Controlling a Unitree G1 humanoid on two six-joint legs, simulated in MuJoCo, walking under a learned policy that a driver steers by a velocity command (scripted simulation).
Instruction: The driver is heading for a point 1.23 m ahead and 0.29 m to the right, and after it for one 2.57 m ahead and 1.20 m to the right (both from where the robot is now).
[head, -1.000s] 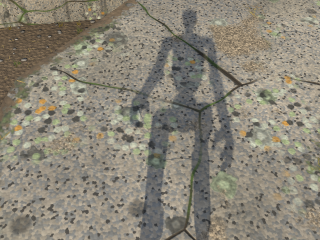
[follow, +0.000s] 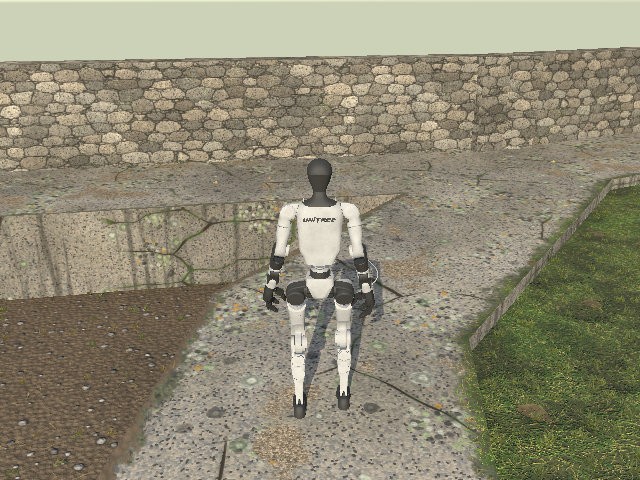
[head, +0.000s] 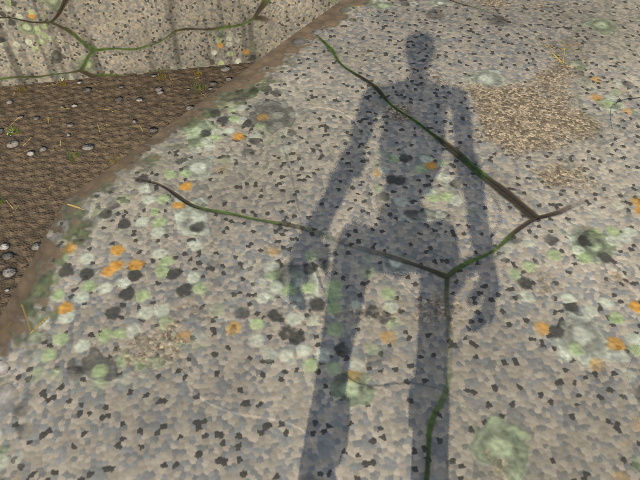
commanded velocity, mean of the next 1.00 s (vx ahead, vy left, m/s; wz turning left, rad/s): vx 0.30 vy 0.00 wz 0.00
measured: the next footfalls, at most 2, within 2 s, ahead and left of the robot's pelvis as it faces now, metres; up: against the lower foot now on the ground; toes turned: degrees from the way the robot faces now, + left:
right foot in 0.48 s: +0.13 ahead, -0.15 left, +0.00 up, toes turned -4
left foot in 1.00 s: +0.51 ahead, +0.08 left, +0.00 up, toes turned +3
